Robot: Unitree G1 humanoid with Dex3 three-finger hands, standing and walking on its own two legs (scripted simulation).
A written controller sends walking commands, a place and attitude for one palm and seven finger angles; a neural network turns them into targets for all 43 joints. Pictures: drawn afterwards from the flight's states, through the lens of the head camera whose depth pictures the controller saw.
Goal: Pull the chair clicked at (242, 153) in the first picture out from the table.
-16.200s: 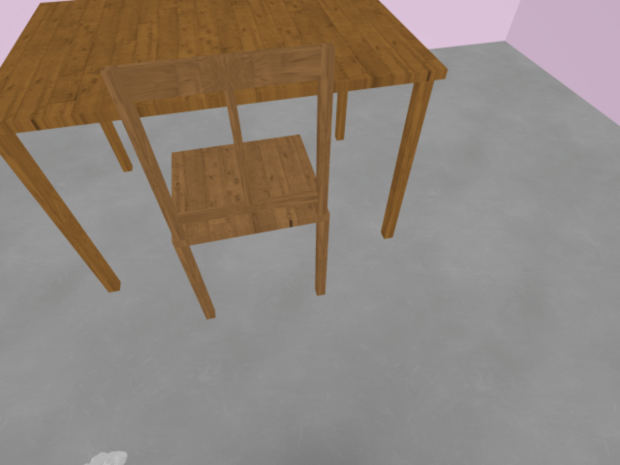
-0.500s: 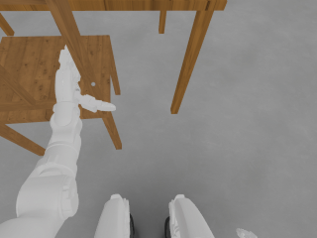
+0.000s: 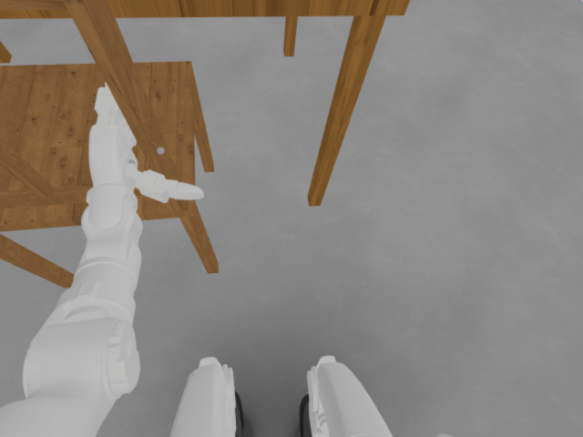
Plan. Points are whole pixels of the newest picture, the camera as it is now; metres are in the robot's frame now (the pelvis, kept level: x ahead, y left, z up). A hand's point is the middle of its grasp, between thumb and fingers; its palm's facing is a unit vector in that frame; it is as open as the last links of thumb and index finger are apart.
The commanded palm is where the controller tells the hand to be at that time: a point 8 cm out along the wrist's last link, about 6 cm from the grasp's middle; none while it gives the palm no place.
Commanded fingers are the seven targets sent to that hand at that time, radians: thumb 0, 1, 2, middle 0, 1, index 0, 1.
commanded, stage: hook a spindle and tug to test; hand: left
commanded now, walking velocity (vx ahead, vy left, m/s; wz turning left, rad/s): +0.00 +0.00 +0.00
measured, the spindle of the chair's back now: out of the picture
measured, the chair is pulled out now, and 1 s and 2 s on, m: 0.00 0.00 0.03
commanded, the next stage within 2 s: step backward, pulling the chair out in 1.56 s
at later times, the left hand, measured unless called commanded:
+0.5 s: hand (161, 152) +0.49 +0.14 +0.03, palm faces +0.06 -1.00 -0.02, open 14.3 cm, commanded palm +0.46 +0.18 +0.03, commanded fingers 0.00 -0.05 0.49 -0.46 -1.34 -0.46 -1.34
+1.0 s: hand (162, 146) +0.50 +0.14 +0.03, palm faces +0.07 -1.00 -0.01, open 5.8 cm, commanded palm +0.46 +0.18 +0.03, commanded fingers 0.00 0.90 0.90 -0.50 -1.45 -0.50 -1.45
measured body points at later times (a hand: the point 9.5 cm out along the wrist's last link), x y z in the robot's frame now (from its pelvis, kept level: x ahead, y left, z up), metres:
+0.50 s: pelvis +0.00 +0.00 +0.00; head +0.15 +0.02 +0.42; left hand +0.48 +0.20 +0.03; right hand +0.05 -0.26 -0.12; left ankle +0.04 +0.11 -0.61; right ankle +0.01 -0.11 -0.61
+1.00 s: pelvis +0.00 +0.00 +0.00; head +0.16 +0.02 +0.42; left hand +0.49 +0.20 +0.03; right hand +0.04 -0.25 -0.12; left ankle +0.04 +0.11 -0.61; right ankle +0.01 -0.11 -0.61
